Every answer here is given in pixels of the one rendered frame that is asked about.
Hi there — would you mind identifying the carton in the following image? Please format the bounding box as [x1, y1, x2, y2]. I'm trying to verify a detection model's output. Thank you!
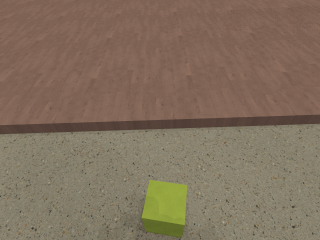
[141, 180, 187, 238]

